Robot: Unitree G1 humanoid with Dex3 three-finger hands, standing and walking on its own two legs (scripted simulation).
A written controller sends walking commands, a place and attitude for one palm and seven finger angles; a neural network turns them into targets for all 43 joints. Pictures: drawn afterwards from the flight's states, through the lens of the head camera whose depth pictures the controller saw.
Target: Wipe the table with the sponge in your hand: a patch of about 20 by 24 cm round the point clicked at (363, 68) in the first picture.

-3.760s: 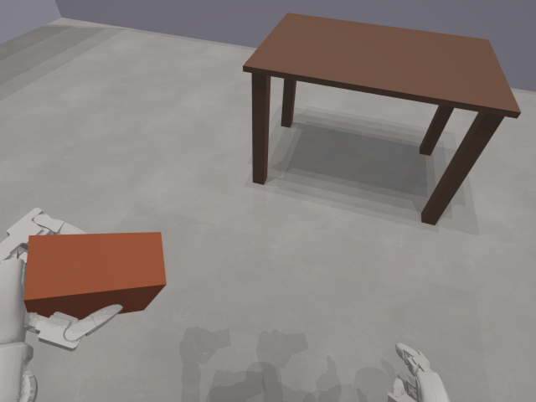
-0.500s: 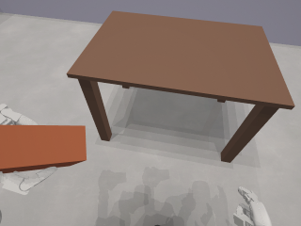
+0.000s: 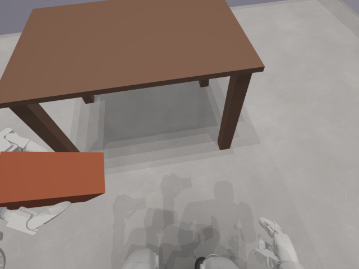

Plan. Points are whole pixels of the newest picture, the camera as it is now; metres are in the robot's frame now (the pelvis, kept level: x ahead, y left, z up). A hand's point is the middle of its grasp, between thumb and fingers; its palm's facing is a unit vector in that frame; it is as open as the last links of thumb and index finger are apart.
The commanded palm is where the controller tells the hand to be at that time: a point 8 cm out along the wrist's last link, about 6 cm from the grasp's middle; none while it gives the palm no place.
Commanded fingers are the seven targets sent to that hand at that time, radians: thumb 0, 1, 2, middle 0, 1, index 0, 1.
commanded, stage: turn to face it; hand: left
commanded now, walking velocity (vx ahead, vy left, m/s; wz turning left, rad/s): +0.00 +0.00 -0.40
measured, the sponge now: (67, 181) +0.24 +0.19 +0.15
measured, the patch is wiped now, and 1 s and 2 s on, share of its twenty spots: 0.00 0.00 0.00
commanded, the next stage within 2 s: take the last steps up to it in 0.36 s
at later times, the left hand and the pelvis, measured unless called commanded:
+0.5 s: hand (64, 201) +0.20 +0.17 +0.17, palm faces +0.26 -0.85 -0.47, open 10.4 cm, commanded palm +0.15 +0.22 +0.19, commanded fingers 0.00 0.10 1.30 -1.20 -1.60 -1.20 -1.60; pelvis -0.06 -0.03 +0.00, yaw -10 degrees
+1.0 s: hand (39, 229) +0.16 +0.18 +0.17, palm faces +0.28 -0.86 -0.43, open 10.4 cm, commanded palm +0.11 +0.24 +0.19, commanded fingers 0.00 0.10 1.30 -1.20 -1.60 -1.20 -1.60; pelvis -0.08 -0.02 +0.01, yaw -8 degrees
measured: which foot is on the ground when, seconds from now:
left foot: up 0.00-0.20, down 0.22-0.50, up 0.52-0.90, down 0.92-1.00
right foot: down 0.00-0.26, up 0.28-0.46, down 0.48-1.00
